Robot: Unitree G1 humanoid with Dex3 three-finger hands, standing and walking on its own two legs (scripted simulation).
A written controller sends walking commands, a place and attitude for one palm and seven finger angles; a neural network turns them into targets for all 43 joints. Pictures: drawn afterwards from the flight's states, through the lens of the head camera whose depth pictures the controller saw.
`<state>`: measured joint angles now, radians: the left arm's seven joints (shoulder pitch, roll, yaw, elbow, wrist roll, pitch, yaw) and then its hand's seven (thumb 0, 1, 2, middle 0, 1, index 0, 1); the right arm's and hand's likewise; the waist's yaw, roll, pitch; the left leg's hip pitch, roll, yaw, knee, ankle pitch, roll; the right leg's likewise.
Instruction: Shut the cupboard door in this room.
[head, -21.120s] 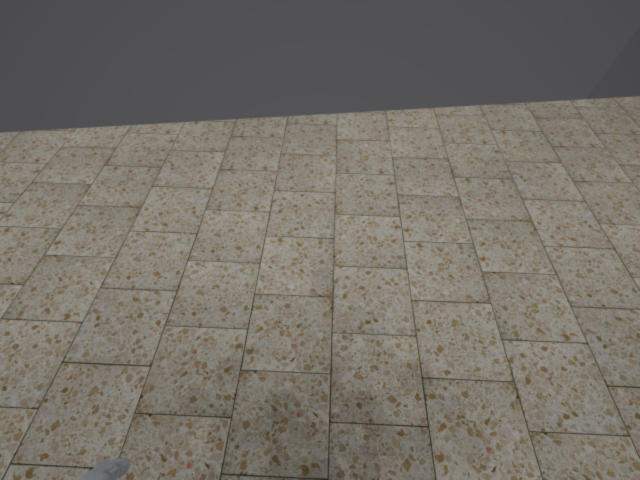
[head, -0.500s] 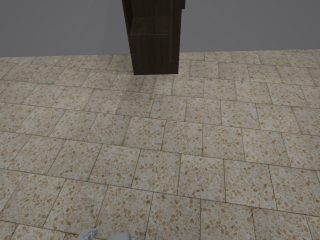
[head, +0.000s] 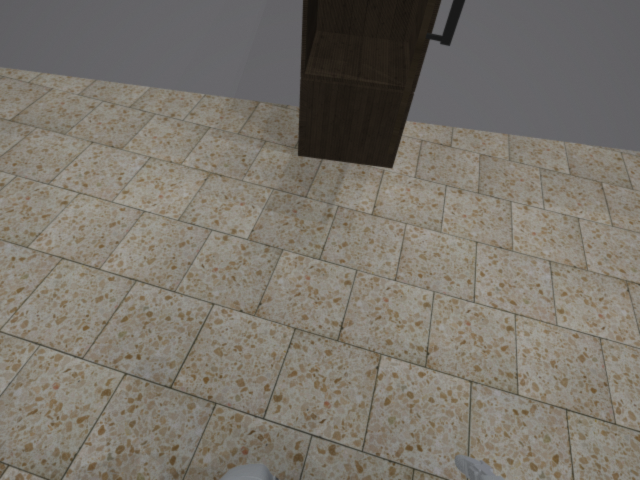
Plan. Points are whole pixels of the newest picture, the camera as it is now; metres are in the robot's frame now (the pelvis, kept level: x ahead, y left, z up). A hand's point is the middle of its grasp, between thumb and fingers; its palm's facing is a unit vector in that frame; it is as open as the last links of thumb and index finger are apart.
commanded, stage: stand and wait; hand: left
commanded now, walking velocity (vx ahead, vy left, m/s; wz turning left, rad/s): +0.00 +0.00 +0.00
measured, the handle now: (446, 9) +1.13 -0.17 +0.09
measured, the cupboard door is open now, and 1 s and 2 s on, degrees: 80 80 80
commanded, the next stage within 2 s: turn or walk to find it in 0.10 s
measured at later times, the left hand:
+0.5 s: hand out of the picture +0.07 +0.14 -0.15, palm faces +0.05 -0.97 -0.23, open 7.4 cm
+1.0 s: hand (231, 455) +0.16 +0.14 -0.18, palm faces +0.00 -0.99 -0.15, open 7.4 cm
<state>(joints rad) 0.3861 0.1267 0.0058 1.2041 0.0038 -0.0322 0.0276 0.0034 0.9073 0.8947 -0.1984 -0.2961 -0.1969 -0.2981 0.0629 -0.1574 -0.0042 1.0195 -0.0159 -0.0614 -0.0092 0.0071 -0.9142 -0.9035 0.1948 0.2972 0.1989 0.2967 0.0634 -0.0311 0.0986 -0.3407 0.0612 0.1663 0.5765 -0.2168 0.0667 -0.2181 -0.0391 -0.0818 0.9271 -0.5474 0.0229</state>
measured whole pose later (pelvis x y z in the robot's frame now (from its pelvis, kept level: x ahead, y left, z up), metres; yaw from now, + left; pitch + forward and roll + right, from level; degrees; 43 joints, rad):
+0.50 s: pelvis +0.07 -0.04 +0.01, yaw -1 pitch -1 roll +1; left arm 0.34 0.13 0.03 1.09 0.02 -0.05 0.02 0.00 0.91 0.90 -0.20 -0.30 -0.19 -0.30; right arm 0.33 -0.19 -0.06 1.14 -0.03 0.03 0.01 0.01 -0.92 -0.90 0.20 0.30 0.20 0.30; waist 0.00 0.04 -0.01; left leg -0.42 0.06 0.09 0.91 -0.35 -0.01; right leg -0.12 -0.02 -0.13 0.43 -0.30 -0.04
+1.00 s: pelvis +0.17 -0.01 +0.00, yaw -2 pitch +0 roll +1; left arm 0.26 0.12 0.01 1.17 0.02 -0.02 0.02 0.00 0.91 0.89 -0.20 -0.30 -0.20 -0.30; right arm 0.17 -0.15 -0.03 1.13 -0.02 -0.03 -0.04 0.01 -0.95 -0.90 0.20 0.30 0.20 0.30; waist 0.00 -0.02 0.04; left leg -0.28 0.04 0.15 0.54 -0.25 0.02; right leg -0.21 -0.06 -0.10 0.63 -0.46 0.01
